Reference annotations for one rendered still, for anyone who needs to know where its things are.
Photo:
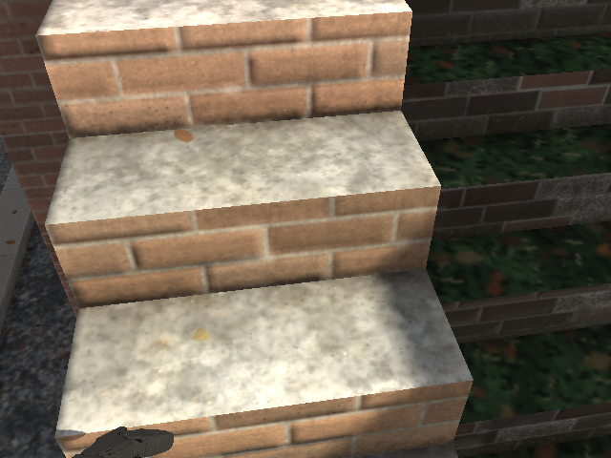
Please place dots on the robot left hand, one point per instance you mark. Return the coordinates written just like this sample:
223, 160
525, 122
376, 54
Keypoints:
123, 443

